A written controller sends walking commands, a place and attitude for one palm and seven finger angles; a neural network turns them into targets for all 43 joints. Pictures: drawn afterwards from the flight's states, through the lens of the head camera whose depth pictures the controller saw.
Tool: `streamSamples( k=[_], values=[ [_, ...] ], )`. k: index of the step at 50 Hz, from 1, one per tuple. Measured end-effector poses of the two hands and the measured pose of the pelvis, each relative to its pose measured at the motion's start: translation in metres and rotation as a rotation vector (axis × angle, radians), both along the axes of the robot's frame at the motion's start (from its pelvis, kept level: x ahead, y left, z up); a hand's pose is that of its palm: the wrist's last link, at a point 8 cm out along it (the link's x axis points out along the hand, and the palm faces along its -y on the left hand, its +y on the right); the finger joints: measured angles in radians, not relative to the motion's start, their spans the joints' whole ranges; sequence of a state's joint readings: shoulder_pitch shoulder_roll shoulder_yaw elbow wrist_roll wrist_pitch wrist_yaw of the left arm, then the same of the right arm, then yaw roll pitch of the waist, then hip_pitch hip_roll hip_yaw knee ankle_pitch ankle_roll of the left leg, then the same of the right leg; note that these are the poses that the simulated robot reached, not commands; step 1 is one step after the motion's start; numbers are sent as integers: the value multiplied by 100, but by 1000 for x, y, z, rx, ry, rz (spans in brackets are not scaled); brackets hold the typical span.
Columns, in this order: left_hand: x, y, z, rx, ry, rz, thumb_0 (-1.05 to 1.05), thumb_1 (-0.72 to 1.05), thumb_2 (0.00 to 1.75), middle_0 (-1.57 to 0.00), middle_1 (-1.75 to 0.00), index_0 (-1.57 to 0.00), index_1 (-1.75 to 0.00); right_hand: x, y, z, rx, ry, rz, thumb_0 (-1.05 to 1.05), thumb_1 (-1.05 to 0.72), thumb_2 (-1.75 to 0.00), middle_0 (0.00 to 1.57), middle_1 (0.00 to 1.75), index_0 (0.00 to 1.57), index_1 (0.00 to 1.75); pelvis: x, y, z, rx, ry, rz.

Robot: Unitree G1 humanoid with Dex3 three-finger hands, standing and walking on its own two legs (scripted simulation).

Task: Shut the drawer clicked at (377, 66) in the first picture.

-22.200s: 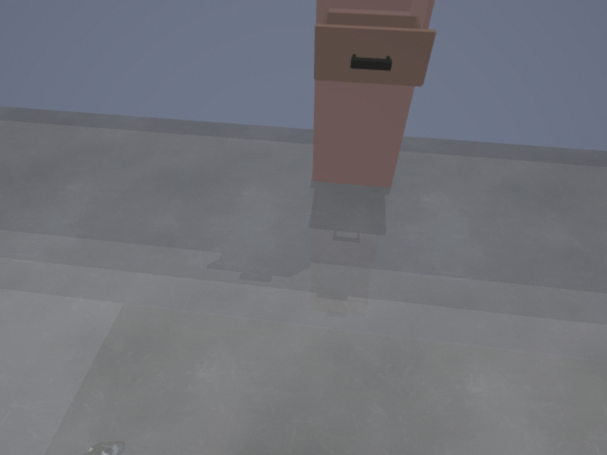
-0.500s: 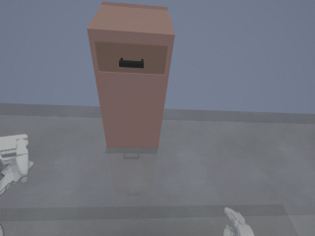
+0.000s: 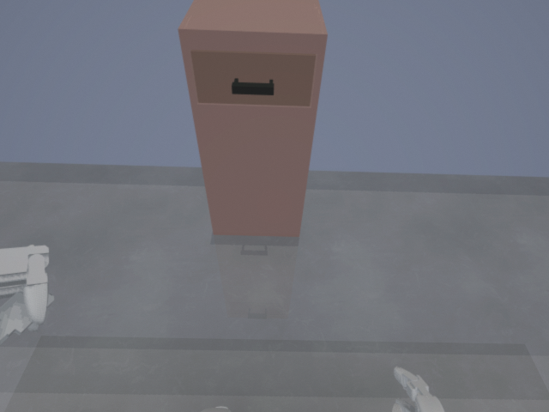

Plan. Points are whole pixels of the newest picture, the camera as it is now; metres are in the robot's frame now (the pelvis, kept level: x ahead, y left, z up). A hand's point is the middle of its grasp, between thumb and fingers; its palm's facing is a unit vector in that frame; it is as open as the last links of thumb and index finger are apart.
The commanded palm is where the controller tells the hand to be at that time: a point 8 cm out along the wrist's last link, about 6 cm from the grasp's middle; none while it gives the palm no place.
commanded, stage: stop stepping back and stand still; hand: left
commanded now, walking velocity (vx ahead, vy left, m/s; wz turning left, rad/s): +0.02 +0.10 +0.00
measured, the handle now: (253, 85) +0.96 +0.12 +0.00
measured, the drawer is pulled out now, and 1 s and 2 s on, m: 0.00 0.00 0.00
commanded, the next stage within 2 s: let the arm hang, fingers relaxed in 0.48 s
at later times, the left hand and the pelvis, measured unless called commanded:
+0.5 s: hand (62, 279) +0.21 +0.24 +0.17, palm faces +0.32 -0.81 -0.49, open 3.3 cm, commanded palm +0.15 +0.29 +0.19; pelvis +0.02 +0.01 +0.01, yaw +0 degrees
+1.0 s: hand out of the picture -0.02 +0.23 -0.17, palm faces +0.06 -0.97 -0.23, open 3.7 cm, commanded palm none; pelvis +0.00 +0.03 +0.01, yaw +3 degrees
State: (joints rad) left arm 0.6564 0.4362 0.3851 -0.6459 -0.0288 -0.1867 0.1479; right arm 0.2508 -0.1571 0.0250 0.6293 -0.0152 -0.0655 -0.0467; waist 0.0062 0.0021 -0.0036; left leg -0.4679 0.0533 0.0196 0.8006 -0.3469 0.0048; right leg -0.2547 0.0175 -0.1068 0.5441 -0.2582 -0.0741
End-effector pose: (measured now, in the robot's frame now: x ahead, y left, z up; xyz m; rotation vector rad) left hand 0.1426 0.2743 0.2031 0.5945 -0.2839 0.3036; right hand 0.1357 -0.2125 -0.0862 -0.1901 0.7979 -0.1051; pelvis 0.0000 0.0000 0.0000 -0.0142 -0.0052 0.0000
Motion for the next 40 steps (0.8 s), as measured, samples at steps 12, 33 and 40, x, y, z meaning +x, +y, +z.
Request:
streamSamples(
  k=[12,33,40],
  values=[
    [21,10,-17,-84,12,40,1,89,90,-141,-160,-141,-160,29,-22,14,-78,-59,-34,1,-90,-90,20,30,20,30,17,7,3,21,-8,12],
    [40,30,-101,-143,414,74,0,90,90,-139,-159,-140,-159,48,-8,-5,0,1,61,1,-90,-90,20,30,20,30,17,18,4,3,28,28],
    [-27,5,-294,-468,1182,214,1,91,90,-123,-144,-124,-143,-5,-14,-28,-34,218,17,1,-90,-90,20,30,20,30,8,24,-1,12,3,39]
  ],
)
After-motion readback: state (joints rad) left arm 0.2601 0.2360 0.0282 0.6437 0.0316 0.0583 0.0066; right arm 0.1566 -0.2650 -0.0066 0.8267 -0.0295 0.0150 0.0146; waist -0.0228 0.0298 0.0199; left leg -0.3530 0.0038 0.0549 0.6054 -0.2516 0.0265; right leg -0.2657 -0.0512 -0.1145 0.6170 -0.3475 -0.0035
